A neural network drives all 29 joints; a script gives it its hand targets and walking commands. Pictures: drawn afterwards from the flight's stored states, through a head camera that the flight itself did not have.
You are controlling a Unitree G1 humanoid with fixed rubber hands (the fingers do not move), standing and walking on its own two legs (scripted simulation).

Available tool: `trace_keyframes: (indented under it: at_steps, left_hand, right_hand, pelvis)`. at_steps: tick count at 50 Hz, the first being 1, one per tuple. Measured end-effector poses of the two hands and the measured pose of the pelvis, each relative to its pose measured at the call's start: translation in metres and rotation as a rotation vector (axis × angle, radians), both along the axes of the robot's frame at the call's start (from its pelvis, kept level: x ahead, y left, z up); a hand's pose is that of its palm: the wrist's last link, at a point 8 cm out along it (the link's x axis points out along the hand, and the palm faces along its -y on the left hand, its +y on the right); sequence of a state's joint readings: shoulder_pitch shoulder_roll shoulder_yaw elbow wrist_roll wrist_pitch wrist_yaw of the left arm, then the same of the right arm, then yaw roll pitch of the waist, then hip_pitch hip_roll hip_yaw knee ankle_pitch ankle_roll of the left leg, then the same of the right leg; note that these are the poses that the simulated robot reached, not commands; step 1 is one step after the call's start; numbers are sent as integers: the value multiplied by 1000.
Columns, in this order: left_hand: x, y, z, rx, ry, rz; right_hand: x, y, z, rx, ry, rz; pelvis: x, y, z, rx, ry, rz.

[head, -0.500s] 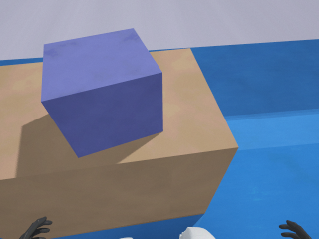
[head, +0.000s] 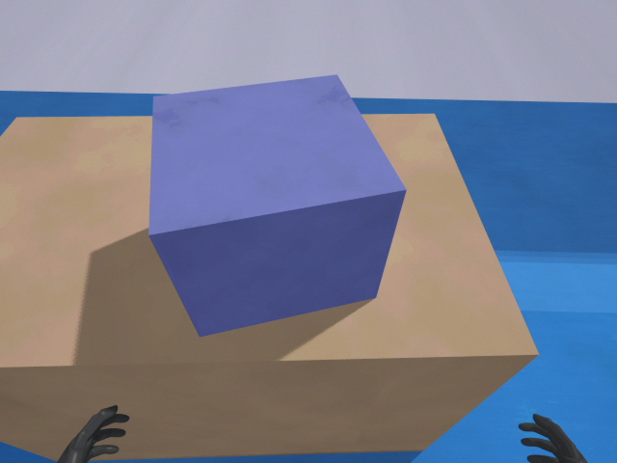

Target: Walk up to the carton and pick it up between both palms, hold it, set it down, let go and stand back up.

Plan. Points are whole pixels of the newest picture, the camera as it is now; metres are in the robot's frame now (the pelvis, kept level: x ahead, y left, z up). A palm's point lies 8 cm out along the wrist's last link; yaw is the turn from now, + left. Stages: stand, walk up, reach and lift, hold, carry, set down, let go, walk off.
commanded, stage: walk up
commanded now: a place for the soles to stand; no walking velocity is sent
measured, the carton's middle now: (270, 202) +0.46 +0.09 +0.06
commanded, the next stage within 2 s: none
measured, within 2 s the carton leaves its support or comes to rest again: neither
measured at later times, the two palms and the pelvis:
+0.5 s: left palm out of the picture +0.08 +0.34 -0.07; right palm out of the picture +0.13 -0.29 -0.08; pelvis -0.02 +0.02 +0.01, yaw +1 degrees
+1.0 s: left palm out of the picture +0.08 +0.33 -0.09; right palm out of the picture +0.10 -0.31 -0.08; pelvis -0.01 +0.01 +0.01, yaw +3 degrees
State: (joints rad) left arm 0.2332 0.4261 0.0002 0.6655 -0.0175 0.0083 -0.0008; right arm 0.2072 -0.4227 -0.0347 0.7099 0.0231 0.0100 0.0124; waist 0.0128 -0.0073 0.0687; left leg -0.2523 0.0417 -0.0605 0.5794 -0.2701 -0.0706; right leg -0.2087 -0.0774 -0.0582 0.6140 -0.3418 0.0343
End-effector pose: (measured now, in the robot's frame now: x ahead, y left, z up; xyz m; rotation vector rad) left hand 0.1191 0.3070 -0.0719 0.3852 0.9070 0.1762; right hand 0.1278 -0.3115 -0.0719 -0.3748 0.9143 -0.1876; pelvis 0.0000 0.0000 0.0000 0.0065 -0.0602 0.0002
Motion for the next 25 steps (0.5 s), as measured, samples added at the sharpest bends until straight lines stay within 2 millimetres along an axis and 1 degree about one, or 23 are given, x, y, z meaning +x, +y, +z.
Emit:
trace_keyframes:
  at_steps: [3,5,10,14,19,25]
  left_hand:
    - [1,9,-6,-5,20,6]
    - [0,16,-8,-1,32,13]
    - [-7,32,-8,10,65,50]
    - [-17,39,-6,17,88,78]
    - [-32,41,-2,18,110,104]
    - [-44,36,-2,9,119,122]
  right_hand:
    - [16,8,8,-14,-16,25]
    - [22,11,11,-21,-20,27]
    - [28,19,11,-18,-13,21]
    - [25,26,7,-2,-1,23]
    - [16,30,-1,25,26,19]
    - [-2,25,-7,34,64,-5]
  pelvis:
    - [1,6,2,-9,7,4]
    - [1,10,3,-14,8,5]
    - [0,17,5,-19,6,5]
    - [-2,19,7,-21,3,7]
    - [-7,19,11,-20,-4,14]
    - [-15,17,12,-17,-13,24]
